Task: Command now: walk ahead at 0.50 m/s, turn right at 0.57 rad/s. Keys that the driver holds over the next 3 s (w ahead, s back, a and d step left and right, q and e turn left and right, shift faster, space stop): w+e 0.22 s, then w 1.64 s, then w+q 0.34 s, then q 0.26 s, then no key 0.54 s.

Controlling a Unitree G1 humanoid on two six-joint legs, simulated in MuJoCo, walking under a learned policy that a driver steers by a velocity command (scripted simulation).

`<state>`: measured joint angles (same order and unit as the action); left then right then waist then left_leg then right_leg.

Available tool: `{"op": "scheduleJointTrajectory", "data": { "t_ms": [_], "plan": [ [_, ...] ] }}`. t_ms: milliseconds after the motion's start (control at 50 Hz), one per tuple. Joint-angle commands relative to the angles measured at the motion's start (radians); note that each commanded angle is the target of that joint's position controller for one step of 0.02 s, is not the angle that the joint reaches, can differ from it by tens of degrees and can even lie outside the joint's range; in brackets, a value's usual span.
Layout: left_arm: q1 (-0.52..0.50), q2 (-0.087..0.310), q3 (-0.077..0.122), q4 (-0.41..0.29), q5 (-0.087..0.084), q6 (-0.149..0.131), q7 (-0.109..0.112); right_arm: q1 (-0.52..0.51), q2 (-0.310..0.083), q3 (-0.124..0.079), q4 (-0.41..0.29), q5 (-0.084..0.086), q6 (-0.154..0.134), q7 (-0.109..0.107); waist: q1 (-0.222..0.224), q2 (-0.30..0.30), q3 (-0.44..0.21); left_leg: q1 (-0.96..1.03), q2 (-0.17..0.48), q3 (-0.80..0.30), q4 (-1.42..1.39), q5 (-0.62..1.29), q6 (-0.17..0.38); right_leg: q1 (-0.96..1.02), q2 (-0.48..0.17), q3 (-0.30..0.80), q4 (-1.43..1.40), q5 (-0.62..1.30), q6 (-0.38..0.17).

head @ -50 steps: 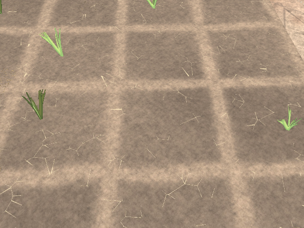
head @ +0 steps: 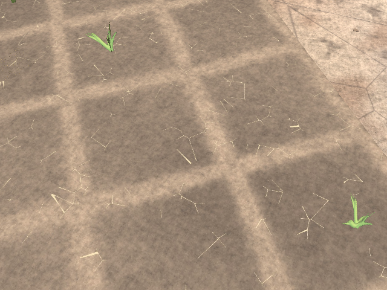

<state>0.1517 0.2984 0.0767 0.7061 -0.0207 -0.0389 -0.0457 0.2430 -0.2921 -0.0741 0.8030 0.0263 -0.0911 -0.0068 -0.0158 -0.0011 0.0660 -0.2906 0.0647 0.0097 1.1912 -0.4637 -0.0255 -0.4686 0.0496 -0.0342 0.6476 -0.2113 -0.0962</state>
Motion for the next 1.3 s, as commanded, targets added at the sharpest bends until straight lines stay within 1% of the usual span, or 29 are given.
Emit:
{"op": "scheduleJointTrajectory", "data": {
  "t_ms": [20, 60, 100, 220, 300, 360, 400, 420, 440, 460, 480, 500, 520, 560, 600, 700, 780, 840, 880, 920, 940, 960, 980, 1000, 1020, 1060, 1120, 1180, 1300],
  "plan": [
    [0.105, 0.121, 0.033, -0.045, 0.006, -0.027, 0.01, -0.061, -0.128, -0.023, -0.113, -0.023, -0.053, -0.007, 0.042, -0.027, -0.158, -0.438, 0.052, -0.099, 0.021, 0.104, 0.033, 0.457, -0.273, 0.49, -0.36, 0.083, -0.199],
    [0.062, 0.11, 0.027, -0.073, 0.02, -0.028, 0.019, -0.037, -0.126, -0.029, -0.109, -0.034, -0.029, -0.004, 0.001, -0.046, -0.139, -0.342, 0.063, -0.099, -0.054, 0.154, 0.021, 0.335, -0.239, 0.427, -0.399, 0.196, -0.199],
    [0.082, 0.129, 0.032, -0.068, 0.013, -0.033, 0.031, -0.051, -0.098, -0.022, -0.115, -0.041, -0.011, -0.004, -0.003, -0.031, -0.124, -0.33, 0.051, -0.079, -0.14, 0.201, -0.006, 0.279, -0.219, 0.367, -0.417, 0.286, -0.205],
    [0.163, 0.149, 0.039, -0.041, -0.001, -0.021, 0.059, -0.26, -0.049, 0.003, -0.167, -0.032, -0.014, 0.012, 0.072, -0.076, -0.064, -0.276, -0.029, -0.062, -0.56, 0.533, -0.041, 0.225, -0.145, 0.29, -0.409, 0.165, -0.131],
    [0.228, 0.132, 0.034, -0.006, -0.002, -0.016, 0.06, -0.313, -0.071, 0.002, -0.181, -0.022, -0.033, 0.036, 0.103, -0.09, -0.055, -0.245, -0.039, -0.068, -0.668, 0.558, -0.013, 0.315, -0.196, 0.342, -0.352, 0.124, -0.12],
    [0.231, 0.136, 0.036, 0.005, 0.004, -0.008, 0.061, -0.276, -0.098, -0.008, -0.18, -0.021, -0.044, 0.043, 0.077, -0.126, -0.051, -0.204, -0.048, -0.053, -0.708, 0.432, 0.033, 0.397, -0.233, 0.394, -0.283, 0.211, -0.1],
    [0.206, 0.107, 0.024, -0.005, 0.007, -0.005, 0.058, -0.112, -0.141, -0.032, -0.139, -0.032, -0.052, 0.034, -0.01, -0.119, -0.142, 0.041, -0.048, -0.037, -0.748, 0.437, 0.094, 0.382, -0.163, 0.347, -0.1, 0.416, -0.058],
    [0.2, 0.07, 0.006, -0.028, 0.022, -0.006, 0.059, 0.048, -0.193, -0.045, -0.122, -0.045, -0.054, 0.029, -0.079, -0.028, -0.288, 0.3, 0.102, -0.198, -0.716, 0.45, 0.164, 0.254, -0.101, 0.279, 0.168, 0.285, -0.019],
    [0.35, 0.006, -0.012, -0.032, -0.005, -0.019, 0.059, 0.157, -0.268, -0.068, -0.073, -0.046, -0.041, 0.036, -0.03, 0.298, -0.401, 0.631, 0.299, -0.651, -0.799, 0.234, 0.333, -0.123, 0.056, 0.177, 0.514, -0.218, 0.063],
    [0.325, 0.082, -0.004, -0.018, -0.013, -0.026, 0.06, 0.167, -0.176, -0.045, -0.067, -0.013, -0.038, 0.043, -0.059, 0.24, -0.348, 0.628, 0.32, -0.792, -0.888, -0.005, 0.325, -0.274, 0.019, 0.236, 0.634, -0.359, 0.067],
    [0.208, 0.133, 0.009, -0.035, -0.016, -0.029, 0.057, 0.113, -0.124, -0.029, -0.075, -0.01, -0.032, 0.04, -0.077, 0.137, -0.206, 0.51, 0.284, -0.652, -0.904, -0.022, 0.281, -0.324, -0.024, 0.23, 0.663, -0.277, 0.064],
    [0.134, 0.123, 0.005, -0.055, -0.005, -0.031, 0.058, 0.056, -0.111, -0.02, -0.087, -0.023, -0.023, 0.037, -0.058, 0.059, -0.139, 0.388, 0.242, -0.533, -0.917, 0.069, 0.255, -0.301, -0.068, 0.181, 0.634, -0.205, 0.063],
    [0.093, 0.112, 0.006, -0.069, 0.011, -0.036, 0.055, 0.022, -0.092, -0.012, -0.085, -0.03, -0.018, 0.036, -0.038, 0.044, -0.081, 0.29, 0.208, -0.46, -0.942, 0.174, 0.255, -0.288, -0.099, 0.161, 0.568, -0.152, 0.066],
    [0.116, 0.084, 0.006, -0.064, 0.011, -0.034, 0.048, 0.002, -0.069, -0.001, -0.081, -0.037, -0.022, 0.033, 0.001, 0.094, -0.081, 0.204, 0.154, -0.36, -0.978, 0.311, 0.244, -0.2, -0.137, 0.141, 0.481, -0.101, 0.073],
    [0.116, 0.054, -0.002, -0.066, 0.012, -0.029, 0.046, 0.018, -0.088, -0.004, -0.066, -0.025, -0.025, 0.03, 0.009, 0.101, -0.083, 0.176, 0.149, -0.3, -1.005, 0.401, 0.261, -0.191, -0.149, 0.115, 0.407, -0.09, 0.087],
    [-0.036, 0.014, -0.023, -0.103, 0.015, -0.036, 0.039, 0.061, -0.141, -0.015, -0.032, -0.013, -0.011, 0.016, -0.033, 0.074, -0.052, 0.164, 0.121, -0.164, -1.046, 0.498, 0.242, -0.178, -0.149, 0.074, 0.105, 0.152, 0.11],
    [-0.148, 0.017, -0.025, -0.13, 0.004, -0.045, 0.023, 0.133, -0.154, -0.013, 0.006, -0.004, 0.003, 0.016, -0.076, 0.073, -0.029, 0.193, 0.129, -0.125, -1.024, 0.502, 0.221, -0.117, -0.113, 0.046, -0.051, 0.262, 0.106],
    [-0.195, 0.033, -0.02, -0.155, 0.0, -0.052, 0.008, 0.158, -0.166, -0.016, 0.028, -0.001, 0.019, 0.012, -0.072, 0.083, -0.011, 0.278, 0.173, -0.144, -0.981, 0.538, 0.205, -0.121, -0.099, 0.047, -0.113, 0.194, 0.074],
    [-0.144, 0.057, -0.008, -0.146, 0.004, -0.055, 0.003, 0.144, -0.185, -0.022, 0.032, 0.0, 0.03, 0.008, -0.027, 0.091, -0.039, 0.314, 0.183, -0.135, -0.905, 0.692, 0.186, -0.029, -0.074, 0.029, -0.149, 0.141, 0.042],
    [0.103, 0.132, 0.031, -0.077, 0.017, -0.053, 0.015, 0.123, -0.161, -0.01, 0.023, -0.005, 0.035, 0.003, 0.1, 0.064, -0.202, 0.216, 0.104, -0.057, -0.607, 0.857, 0.136, 0.351, -0.072, 0.024, -0.169, 0.183, -0.019],
    [0.287, 0.214, 0.05, -0.049, 0.026, -0.045, 0.028, 0.128, -0.095, 0.016, -0.009, -0.039, 0.03, 0.0, 0.154, -0.091, -0.362, 0.0, 0.03, -0.005, -0.267, 0.505, 0.094, 0.646, -0.292, 0.279, -0.134, 0.244, -0.09],
    [0.291, 0.249, 0.051, -0.035, 0.026, -0.043, 0.018, 0.252, -0.016, 0.039, -0.014, -0.02, 0.008, 0.008, 0.081, -0.333, -0.458, -0.346, -0.118, -0.061, 0.006, -0.116, 0.053, 0.874, -0.455, 0.724, -0.268, 0.018, -0.239],
    [0.269, 0.15, 0.029, -0.042, 0.008, -0.042, 0.017, 0.173, -0.125, 0.016, -0.006, 0.002, -0.005, 0.015, 0.118, -0.196, -0.368, -0.462, -0.056, -0.132, 0.095, -0.107, 0.061, 0.815, -0.422, 0.711, -0.318, -0.134, -0.205],
    [0.207, 0.12, 0.016, -0.045, 0.006, -0.044, 0.018, 0.075, -0.153, 0.007, -0.035, 0.014, -0.013, 0.02, 0.11, -0.139, -0.23, -0.502, -0.013, -0.105, 0.084, -0.006, 0.07, 0.683, -0.383, 0.565, -0.342, -0.099, -0.167],
    [0.148, 0.108, 0.01, -0.049, 0.015, -0.044, 0.016, 0.033, -0.136, 0.009, -0.038, 0.005, -0.014, 0.016, 0.079, -0.058, -0.163, -0.465, 0.026, -0.084, 0.04, 0.081, 0.064, 0.551, -0.341, 0.47, -0.368, 0.002, -0.15],
    [0.085, 0.074, 0.0, -0.05, 0.03, -0.051, 0.012, 0.04, -0.113, 0.005, -0.035, -0.012, -0.001, 0.016, 0.02, -0.074, -0.108, -0.372, 0.068, -0.087, -0.043, 0.169, 0.048, 0.389, -0.287, 0.356, -0.428, 0.144, -0.142],
    [0.083, 0.085, 0.007, -0.024, 0.021, -0.068, 0.015, 0.043, -0.075, 0.009, -0.028, -0.015, 0.025, 0.01, -0.006, -0.076, -0.085, -0.342, 0.077, -0.072, -0.125, 0.235, 0.019, 0.307, -0.261, 0.256, -0.491, 0.238, -0.156],
    [0.119, 0.108, 0.014, 0.007, 0.021, -0.065, 0.028, -0.061, -0.058, 0.015, -0.058, -0.024, 0.026, 0.009, 0.016, -0.047, -0.047, -0.392, 0.082, -0.069, -0.295, 0.385, 0.0, 0.313, -0.249, 0.19, -0.517, 0.276, -0.148],
    [0.22, 0.145, 0.024, 0.072, 0.003, -0.051, 0.037, -0.249, -0.036, 0.029, -0.108, -0.012, 0.01, 0.028, 0.089, -0.043, -0.007, -0.333, 0.029, -0.029, -0.582, 0.562, 0.015, 0.375, -0.246, 0.117, -0.506, 0.255, -0.114]
  ]
}}
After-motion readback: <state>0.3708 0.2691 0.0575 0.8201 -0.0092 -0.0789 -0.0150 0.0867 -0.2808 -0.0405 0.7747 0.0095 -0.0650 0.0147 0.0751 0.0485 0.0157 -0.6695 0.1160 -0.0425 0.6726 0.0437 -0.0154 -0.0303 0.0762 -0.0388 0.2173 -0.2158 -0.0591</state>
